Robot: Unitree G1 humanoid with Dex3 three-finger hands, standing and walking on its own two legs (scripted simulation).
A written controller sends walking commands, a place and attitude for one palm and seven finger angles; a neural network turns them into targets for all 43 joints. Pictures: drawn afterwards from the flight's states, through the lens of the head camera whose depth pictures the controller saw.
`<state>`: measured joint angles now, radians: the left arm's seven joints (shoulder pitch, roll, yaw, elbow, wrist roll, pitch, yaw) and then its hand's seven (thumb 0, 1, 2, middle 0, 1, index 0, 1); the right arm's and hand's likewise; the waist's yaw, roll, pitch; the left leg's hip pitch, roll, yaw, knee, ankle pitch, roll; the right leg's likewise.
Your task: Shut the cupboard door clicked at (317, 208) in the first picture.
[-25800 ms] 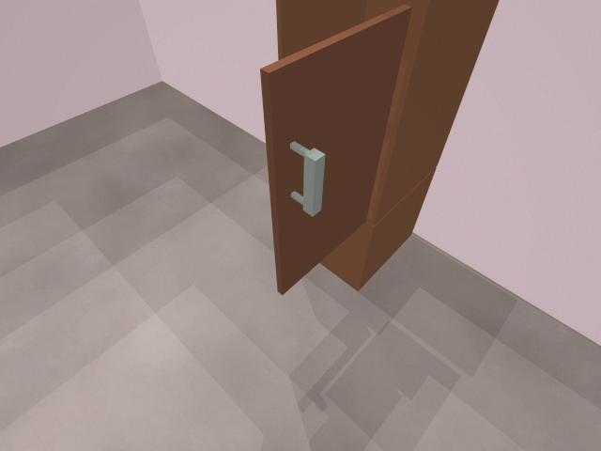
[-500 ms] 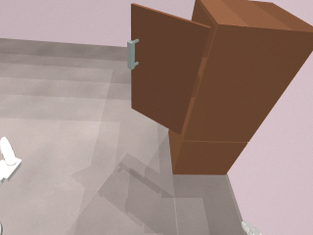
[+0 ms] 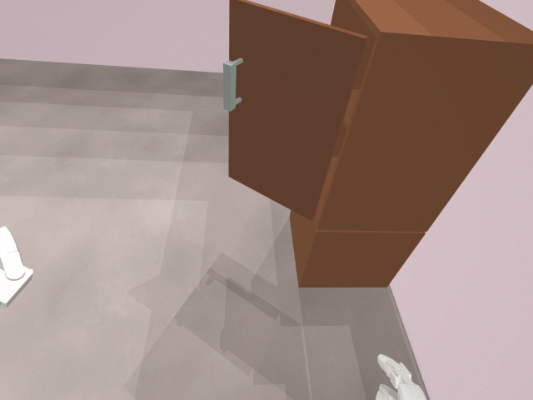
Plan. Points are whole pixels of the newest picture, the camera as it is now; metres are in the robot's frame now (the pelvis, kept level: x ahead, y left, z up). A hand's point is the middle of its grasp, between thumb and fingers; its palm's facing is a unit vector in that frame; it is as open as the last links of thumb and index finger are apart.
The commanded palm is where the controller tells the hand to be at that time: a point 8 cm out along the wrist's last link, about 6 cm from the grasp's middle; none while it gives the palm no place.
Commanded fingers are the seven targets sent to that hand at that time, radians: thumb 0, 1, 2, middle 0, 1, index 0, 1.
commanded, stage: let the arm hang, fingers relaxed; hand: left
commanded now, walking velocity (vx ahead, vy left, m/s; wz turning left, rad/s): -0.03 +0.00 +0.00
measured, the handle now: (234, 84) +0.90 +0.12 +0.05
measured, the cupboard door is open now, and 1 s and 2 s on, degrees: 54 54 54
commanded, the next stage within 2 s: look to check the result in 1.20 s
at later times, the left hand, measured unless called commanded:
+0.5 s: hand out of the picture +0.04 +0.16 -0.18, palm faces +0.08 -0.98 -0.18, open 6.8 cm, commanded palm none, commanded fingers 0.00 0.90 0.90 -0.20 -0.30 -0.20 -0.30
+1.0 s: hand out of the picture -0.04 +0.13 -0.17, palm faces +0.07 -0.99 -0.14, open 7.4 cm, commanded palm none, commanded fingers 0.00 0.90 0.90 -0.20 -0.30 -0.20 -0.30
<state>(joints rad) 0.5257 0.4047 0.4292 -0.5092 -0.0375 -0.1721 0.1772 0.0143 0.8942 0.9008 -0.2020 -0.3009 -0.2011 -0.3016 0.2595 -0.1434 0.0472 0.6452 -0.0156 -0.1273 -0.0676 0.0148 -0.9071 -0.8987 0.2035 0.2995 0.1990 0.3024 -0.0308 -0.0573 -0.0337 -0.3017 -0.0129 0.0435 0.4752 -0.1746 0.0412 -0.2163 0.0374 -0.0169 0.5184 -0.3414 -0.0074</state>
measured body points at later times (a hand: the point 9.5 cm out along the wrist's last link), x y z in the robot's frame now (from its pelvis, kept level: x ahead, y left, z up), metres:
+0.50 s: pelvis +0.00 -0.02 +0.00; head +0.01 +0.00 +0.45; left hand +0.03 +0.22 -0.16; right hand +0.04 -0.27 -0.14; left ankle +0.05 +0.09 -0.74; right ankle -0.01 -0.10 -0.74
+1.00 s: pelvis +0.00 -0.01 +0.00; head -0.01 -0.01 +0.45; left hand -0.04 +0.18 -0.16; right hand -0.03 -0.21 -0.16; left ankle +0.05 +0.09 -0.74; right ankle -0.01 -0.10 -0.74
